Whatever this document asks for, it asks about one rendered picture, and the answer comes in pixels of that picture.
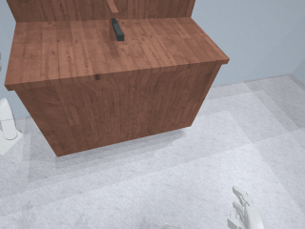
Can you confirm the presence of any right robot hand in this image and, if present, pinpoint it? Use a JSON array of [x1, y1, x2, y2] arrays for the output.
[[227, 185, 266, 229]]

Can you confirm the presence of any tap lever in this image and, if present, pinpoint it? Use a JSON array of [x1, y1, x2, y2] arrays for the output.
[[111, 18, 125, 42]]

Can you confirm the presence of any left robot hand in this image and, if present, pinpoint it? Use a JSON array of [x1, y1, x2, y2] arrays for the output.
[[0, 53, 23, 156]]

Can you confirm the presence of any counter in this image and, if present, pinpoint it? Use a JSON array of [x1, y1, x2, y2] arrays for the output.
[[4, 0, 230, 157]]

